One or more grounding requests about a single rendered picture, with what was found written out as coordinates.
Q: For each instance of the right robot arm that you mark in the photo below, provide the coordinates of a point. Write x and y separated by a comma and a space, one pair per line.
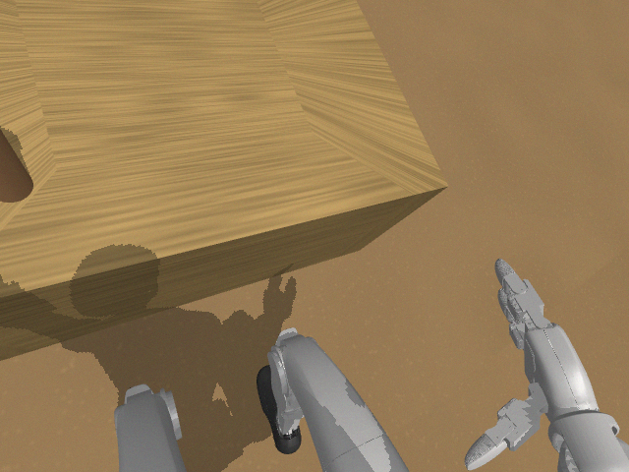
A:
586, 442

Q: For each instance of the right robot foot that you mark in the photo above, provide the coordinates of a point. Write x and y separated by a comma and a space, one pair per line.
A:
286, 444

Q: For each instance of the right robot hand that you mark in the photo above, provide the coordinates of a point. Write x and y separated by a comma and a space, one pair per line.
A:
558, 385

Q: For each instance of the can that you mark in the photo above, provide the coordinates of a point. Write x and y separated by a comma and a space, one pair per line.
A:
15, 182

